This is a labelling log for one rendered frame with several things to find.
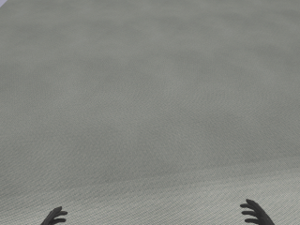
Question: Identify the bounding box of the right robot hand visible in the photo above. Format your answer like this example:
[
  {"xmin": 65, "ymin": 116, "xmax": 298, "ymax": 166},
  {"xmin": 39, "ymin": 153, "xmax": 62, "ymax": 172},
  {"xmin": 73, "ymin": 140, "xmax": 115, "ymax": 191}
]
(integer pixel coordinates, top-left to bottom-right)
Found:
[{"xmin": 240, "ymin": 199, "xmax": 275, "ymax": 225}]

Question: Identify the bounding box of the left robot hand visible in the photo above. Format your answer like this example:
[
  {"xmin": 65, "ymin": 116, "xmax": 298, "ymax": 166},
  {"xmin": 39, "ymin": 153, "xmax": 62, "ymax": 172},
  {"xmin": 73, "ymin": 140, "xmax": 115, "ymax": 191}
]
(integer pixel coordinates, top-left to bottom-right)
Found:
[{"xmin": 40, "ymin": 206, "xmax": 68, "ymax": 225}]

